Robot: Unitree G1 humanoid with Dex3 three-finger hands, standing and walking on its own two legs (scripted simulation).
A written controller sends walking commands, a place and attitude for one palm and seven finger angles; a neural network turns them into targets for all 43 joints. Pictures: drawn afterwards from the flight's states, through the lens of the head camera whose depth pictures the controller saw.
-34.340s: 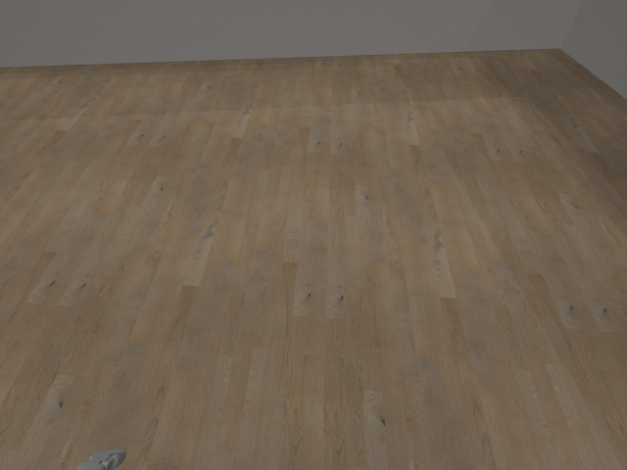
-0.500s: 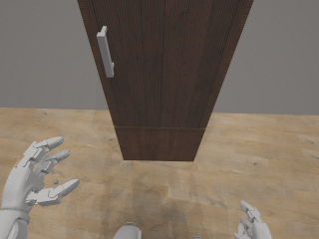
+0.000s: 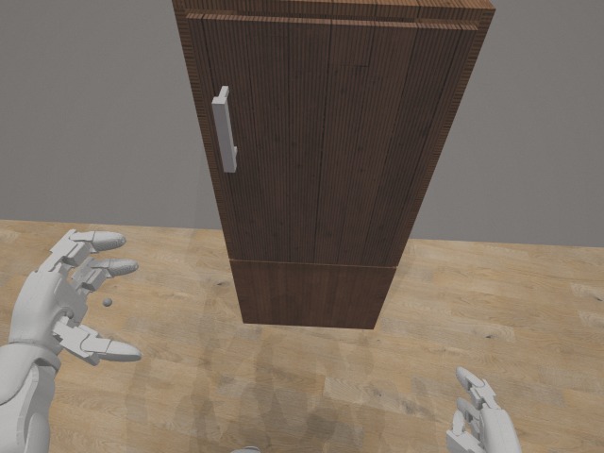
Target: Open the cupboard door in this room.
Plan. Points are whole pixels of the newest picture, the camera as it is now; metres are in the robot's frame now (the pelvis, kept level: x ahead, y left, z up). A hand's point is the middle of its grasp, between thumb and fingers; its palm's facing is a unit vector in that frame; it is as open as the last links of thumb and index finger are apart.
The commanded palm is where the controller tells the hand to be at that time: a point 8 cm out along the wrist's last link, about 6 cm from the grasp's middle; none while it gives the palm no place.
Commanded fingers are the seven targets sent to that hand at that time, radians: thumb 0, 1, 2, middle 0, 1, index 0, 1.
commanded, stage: raise the hand with hooked fingers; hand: left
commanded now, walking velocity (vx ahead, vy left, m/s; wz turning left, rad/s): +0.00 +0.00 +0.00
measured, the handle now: (227, 130) +0.59 +0.18 +0.10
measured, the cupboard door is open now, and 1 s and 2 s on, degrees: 0 0 0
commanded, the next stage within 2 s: move the hooked fingers beside the handle in 0.80 s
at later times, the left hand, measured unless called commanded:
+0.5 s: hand (112, 253) +0.30 +0.26 +0.13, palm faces +0.05 -1.00 -0.02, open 14.0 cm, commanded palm +0.27 +0.30 +0.13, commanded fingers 0.00 -0.50 0.30 -0.30 -1.20 -0.30 -1.20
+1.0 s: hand (110, 256) +0.30 +0.26 +0.12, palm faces +0.06 -1.00 +0.00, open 14.0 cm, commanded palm +0.29 +0.30 +0.13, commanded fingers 0.00 -0.50 0.30 -0.30 -1.20 -0.30 -1.20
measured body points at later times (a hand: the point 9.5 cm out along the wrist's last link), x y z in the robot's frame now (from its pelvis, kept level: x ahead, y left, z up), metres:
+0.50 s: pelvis +0.01 -0.02 +0.01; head +0.02 -0.02 +0.46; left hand +0.30 +0.31 +0.13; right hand +0.16 -0.27 -0.06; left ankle +0.04 +0.12 -0.70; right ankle -0.01 -0.14 -0.70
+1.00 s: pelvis +0.00 -0.01 +0.01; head +0.02 -0.02 +0.46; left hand +0.29 +0.31 +0.13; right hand +0.16 -0.26 -0.07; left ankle +0.04 +0.12 -0.70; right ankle -0.01 -0.14 -0.70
